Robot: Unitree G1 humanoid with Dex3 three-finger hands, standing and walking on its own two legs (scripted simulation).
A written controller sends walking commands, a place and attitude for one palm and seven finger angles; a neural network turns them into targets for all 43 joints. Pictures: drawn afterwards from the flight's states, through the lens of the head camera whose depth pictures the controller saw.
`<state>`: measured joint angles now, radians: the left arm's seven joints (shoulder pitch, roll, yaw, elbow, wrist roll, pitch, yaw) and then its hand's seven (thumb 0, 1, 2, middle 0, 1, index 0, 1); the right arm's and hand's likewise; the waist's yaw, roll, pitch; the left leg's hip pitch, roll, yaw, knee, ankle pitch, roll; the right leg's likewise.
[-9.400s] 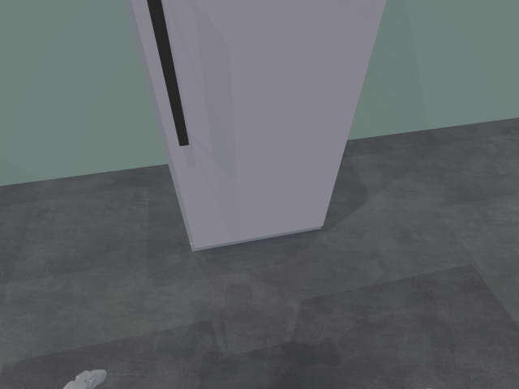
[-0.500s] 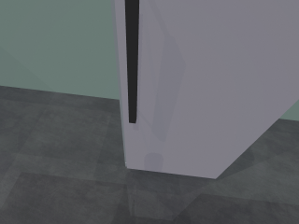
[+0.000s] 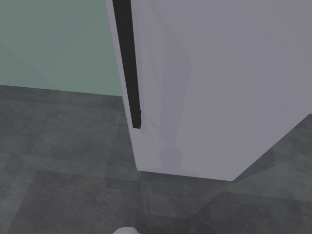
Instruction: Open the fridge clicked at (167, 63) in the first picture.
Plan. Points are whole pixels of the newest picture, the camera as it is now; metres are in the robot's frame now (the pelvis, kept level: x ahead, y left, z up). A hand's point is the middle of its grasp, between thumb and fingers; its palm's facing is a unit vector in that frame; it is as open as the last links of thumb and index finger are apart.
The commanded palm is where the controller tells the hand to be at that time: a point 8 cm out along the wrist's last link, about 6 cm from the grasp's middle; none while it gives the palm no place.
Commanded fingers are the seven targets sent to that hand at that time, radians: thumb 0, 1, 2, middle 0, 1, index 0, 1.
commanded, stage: come to a stop and stand still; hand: left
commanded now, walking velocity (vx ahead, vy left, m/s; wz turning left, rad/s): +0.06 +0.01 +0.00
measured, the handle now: (132, 68) +0.46 +0.10 +0.16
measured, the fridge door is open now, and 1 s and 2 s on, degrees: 0 0 0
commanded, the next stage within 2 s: look again from close up in 0.96 s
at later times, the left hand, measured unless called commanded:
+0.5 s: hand out of the picture -0.04 +0.20 -0.17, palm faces +0.00 -0.98 -0.18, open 7.4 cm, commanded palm none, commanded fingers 0.00 0.90 0.90 -0.20 -0.30 -0.20 -0.30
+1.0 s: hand out of the picture -0.08 +0.17 -0.16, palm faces +0.01 -0.99 -0.14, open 7.4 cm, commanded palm none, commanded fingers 0.00 0.90 0.90 -0.20 -0.30 -0.20 -0.30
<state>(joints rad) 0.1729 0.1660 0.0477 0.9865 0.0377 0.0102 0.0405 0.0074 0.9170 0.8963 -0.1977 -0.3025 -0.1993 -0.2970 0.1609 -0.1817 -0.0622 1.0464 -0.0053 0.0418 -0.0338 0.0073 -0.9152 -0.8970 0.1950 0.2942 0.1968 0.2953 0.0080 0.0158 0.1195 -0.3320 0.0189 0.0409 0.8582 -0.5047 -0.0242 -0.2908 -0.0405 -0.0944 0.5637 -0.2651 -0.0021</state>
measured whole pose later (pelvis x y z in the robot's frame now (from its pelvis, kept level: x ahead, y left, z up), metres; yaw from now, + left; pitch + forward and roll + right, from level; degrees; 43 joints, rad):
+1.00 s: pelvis -0.04 +0.02 +0.01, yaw -2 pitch -1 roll +0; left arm 0.36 0.10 -0.01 1.15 0.02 -0.01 0.03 0.00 0.91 0.90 -0.20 -0.30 -0.20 -0.30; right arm 0.32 -0.11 -0.01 1.16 -0.01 -0.01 -0.03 0.01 -0.91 -0.90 0.20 0.29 0.20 0.30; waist 0.00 -0.01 0.02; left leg -0.20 -0.02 0.11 0.40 -0.19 0.05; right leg -0.19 -0.04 -0.02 0.42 -0.22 0.02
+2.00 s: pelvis -0.02 +0.00 +0.01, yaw -1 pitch -1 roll +1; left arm 0.28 0.15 -0.02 1.11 0.02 -0.02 0.03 0.01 0.91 0.90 -0.20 -0.30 -0.20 -0.30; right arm 0.25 -0.16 0.01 1.12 -0.01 -0.02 -0.02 0.01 -0.91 -0.90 0.20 0.29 0.20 0.30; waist 0.01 0.00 0.04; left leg -0.16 0.01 0.09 0.42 -0.24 0.01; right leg -0.15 -0.01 -0.04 0.45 -0.28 -0.01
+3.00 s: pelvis -0.04 +0.00 -0.01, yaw +1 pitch +2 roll -1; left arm 0.27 0.32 0.35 -0.03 -0.36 -0.17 -0.37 0.01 0.03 0.52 -0.26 -0.87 -0.26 -0.86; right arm 0.31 -0.26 0.05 0.64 0.04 -0.32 -0.06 0.02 -0.90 -0.90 0.20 0.30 0.20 0.30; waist 0.02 0.04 -0.06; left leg -0.44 0.03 0.04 0.75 -0.35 0.02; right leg -0.38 0.00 -0.08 0.71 -0.37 -0.01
